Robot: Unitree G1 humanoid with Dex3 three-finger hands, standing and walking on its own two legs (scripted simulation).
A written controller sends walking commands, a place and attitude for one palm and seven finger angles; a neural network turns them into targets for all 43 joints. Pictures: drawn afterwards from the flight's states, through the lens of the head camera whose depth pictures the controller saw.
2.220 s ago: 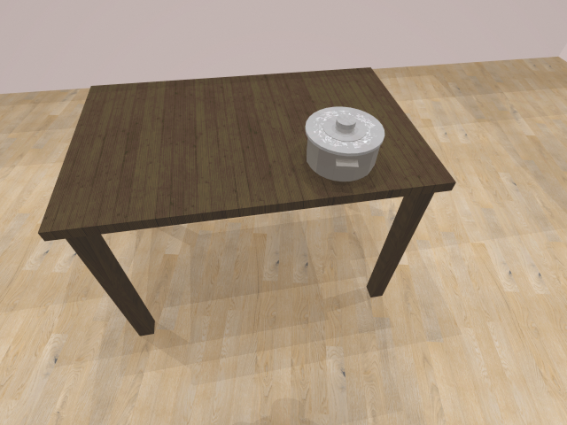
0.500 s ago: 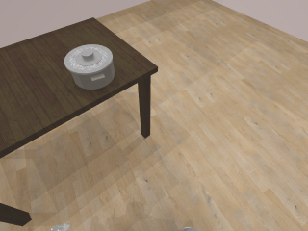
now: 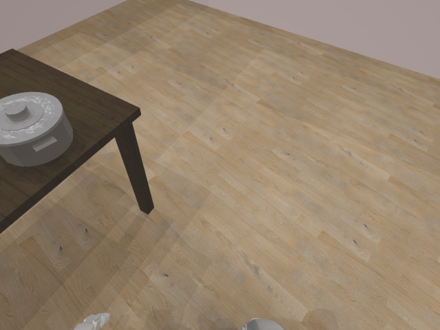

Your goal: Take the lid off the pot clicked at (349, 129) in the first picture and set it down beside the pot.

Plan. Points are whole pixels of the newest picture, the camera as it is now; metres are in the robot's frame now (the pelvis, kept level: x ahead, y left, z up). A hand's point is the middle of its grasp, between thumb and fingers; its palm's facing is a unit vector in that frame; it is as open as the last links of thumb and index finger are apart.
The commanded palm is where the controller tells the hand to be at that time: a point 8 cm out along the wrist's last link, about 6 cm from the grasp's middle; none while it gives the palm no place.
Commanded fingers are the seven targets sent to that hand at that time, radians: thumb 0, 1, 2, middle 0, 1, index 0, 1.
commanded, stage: walk to a spot facing it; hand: left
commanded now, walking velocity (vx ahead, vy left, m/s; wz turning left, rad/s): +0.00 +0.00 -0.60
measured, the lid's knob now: (16, 110) +0.58 +0.54 +0.00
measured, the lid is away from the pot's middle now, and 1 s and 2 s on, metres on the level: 0.00 0.00 0.00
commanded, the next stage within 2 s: turn to face it in 1.18 s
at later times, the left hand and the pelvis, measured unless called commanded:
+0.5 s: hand out of the picture +0.12 +0.16 -0.16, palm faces -0.22 -0.95 -0.21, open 7.4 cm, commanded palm none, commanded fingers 0.00 0.90 0.90 -0.20 -0.30 -0.20 -0.30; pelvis +0.06 -0.03 +0.00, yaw -18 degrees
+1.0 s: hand (251, 203) +0.45 -0.07 -0.16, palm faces -0.60 -0.76 -0.24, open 7.4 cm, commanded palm none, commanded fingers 0.00 0.90 0.90 -0.20 -0.30 -0.20 -0.30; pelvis +0.20 -0.14 -0.03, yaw -36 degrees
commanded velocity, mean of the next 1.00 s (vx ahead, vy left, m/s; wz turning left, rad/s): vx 0.28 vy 0.00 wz -0.56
